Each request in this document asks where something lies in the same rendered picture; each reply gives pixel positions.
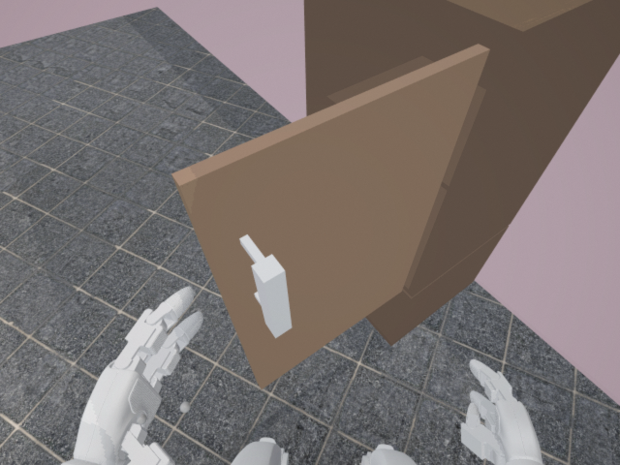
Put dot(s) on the right robot hand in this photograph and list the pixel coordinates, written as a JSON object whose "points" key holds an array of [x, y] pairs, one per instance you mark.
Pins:
{"points": [[509, 433]]}

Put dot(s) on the cupboard door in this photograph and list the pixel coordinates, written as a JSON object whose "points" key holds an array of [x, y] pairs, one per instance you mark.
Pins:
{"points": [[340, 198]]}

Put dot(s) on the robot left thigh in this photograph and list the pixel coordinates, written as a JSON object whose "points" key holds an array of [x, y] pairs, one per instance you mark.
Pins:
{"points": [[262, 453]]}

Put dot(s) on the handle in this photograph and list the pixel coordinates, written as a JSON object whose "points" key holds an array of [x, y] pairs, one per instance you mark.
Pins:
{"points": [[272, 294]]}

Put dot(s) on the left robot hand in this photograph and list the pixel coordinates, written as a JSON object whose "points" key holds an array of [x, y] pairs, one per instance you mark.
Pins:
{"points": [[108, 432]]}

